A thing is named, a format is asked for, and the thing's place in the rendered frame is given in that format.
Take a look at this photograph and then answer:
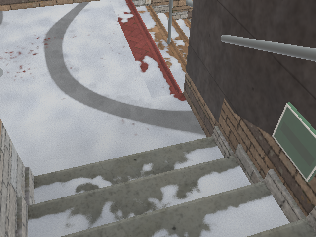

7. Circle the stairs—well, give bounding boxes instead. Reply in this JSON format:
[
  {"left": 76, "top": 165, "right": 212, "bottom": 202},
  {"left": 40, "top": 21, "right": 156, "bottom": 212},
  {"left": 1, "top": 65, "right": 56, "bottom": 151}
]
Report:
[
  {"left": 136, "top": 5, "right": 191, "bottom": 94},
  {"left": 28, "top": 136, "right": 316, "bottom": 237}
]

